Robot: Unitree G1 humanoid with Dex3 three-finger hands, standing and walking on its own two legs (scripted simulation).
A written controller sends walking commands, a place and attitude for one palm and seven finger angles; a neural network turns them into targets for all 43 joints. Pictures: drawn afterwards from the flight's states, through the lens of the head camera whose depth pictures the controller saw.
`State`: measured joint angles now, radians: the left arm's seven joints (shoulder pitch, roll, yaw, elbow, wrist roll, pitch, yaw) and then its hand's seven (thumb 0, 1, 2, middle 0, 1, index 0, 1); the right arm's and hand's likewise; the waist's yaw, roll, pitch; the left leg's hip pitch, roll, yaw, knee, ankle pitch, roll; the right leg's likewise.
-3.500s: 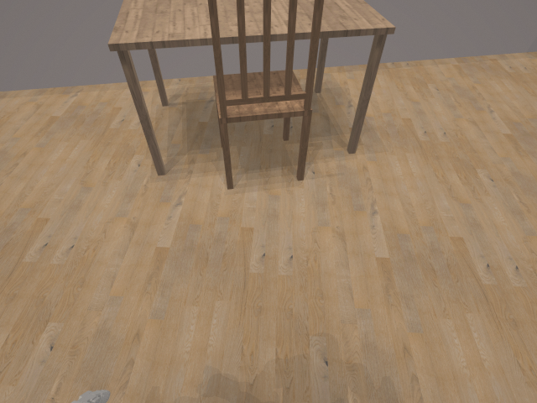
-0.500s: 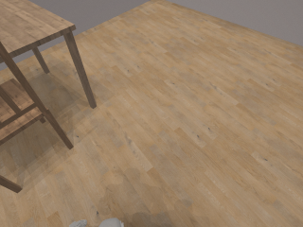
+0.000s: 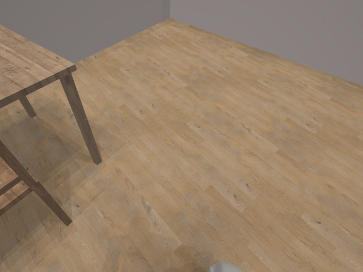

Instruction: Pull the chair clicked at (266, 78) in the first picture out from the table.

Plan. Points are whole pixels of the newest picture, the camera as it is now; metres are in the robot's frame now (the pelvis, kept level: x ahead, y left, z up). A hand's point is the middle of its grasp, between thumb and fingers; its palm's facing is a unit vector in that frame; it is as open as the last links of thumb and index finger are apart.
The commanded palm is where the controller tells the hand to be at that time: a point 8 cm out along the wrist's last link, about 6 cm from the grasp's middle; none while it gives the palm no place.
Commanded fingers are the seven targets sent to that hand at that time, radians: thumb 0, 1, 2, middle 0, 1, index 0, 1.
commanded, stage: turn to face it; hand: left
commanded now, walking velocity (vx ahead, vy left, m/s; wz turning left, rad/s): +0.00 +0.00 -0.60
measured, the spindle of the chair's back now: out of the picture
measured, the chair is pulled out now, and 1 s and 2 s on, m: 0.00 0.00 0.00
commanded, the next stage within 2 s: take the last steps up to it in 2.00 s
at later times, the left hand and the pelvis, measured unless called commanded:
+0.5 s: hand (132, 257) +0.18 +0.14 -0.17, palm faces +0.07 -0.98 -0.16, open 7.4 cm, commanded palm none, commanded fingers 0.00 0.90 0.90 -0.20 -0.30 -0.20 -0.30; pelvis +0.07 -0.03 -0.01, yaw +6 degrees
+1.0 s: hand out of the picture +0.06 +0.20 -0.16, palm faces +0.40 -0.87 -0.30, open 7.4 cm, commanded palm none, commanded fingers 0.00 0.90 0.90 -0.20 -0.30 -0.20 -0.30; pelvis +0.06 -0.04 -0.01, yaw +23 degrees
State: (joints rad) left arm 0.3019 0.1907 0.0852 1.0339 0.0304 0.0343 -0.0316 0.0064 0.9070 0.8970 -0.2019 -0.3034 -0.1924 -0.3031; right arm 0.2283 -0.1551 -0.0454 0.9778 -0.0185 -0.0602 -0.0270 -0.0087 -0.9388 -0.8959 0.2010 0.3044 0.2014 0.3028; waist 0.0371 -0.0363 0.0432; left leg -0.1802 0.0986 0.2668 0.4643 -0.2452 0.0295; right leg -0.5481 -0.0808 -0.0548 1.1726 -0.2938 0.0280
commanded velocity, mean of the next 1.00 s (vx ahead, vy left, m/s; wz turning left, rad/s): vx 0.00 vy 0.00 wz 0.56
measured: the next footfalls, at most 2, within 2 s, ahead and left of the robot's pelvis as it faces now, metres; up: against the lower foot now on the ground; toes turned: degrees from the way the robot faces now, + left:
right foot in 0.22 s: +0.17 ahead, -0.16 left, +0.00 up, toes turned -11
left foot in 0.56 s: +0.12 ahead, +0.10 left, +0.00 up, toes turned +18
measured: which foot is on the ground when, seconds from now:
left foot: down 0.00-0.24, up 0.26-0.54, down 0.56-1.00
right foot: up 0.00-0.20, down 0.22-0.56, up 0.58-1.00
